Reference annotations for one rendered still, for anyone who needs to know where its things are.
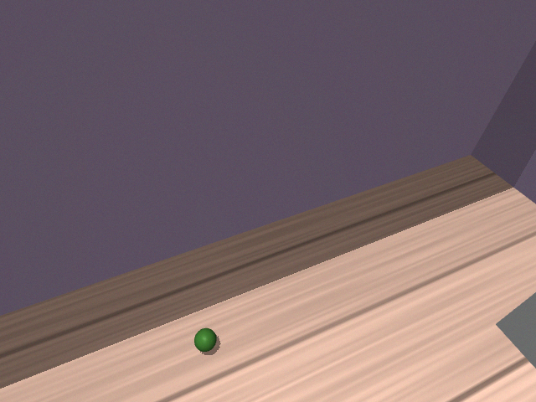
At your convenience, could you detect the ball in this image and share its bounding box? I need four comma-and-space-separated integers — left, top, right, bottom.
194, 328, 217, 352

